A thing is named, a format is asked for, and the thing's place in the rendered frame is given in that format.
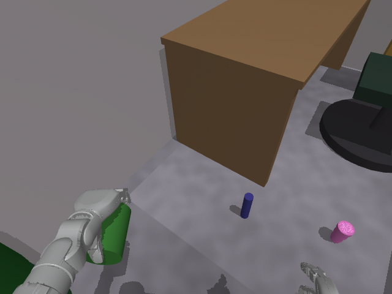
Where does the right robot hand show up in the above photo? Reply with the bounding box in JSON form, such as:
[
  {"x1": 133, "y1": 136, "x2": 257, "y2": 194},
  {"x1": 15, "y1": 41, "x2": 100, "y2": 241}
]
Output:
[{"x1": 295, "y1": 262, "x2": 339, "y2": 294}]

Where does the office chair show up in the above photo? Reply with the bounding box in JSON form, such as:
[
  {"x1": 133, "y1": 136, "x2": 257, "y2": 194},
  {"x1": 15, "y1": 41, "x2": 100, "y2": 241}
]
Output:
[{"x1": 319, "y1": 52, "x2": 392, "y2": 173}]

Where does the potted plant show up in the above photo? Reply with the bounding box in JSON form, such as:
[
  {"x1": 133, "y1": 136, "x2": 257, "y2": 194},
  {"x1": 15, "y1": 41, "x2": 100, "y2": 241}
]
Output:
[{"x1": 0, "y1": 243, "x2": 72, "y2": 294}]

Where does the desk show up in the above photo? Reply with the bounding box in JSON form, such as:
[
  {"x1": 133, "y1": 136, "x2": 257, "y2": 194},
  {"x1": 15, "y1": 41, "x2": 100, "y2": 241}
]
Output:
[{"x1": 160, "y1": 0, "x2": 371, "y2": 187}]

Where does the left robot arm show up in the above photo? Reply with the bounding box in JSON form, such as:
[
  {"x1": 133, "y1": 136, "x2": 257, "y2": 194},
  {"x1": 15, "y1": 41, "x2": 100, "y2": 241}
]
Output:
[{"x1": 12, "y1": 209, "x2": 102, "y2": 294}]

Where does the left robot hand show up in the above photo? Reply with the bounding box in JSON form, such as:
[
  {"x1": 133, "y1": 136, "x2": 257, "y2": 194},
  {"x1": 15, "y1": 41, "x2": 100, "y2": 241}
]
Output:
[{"x1": 73, "y1": 188, "x2": 131, "y2": 263}]

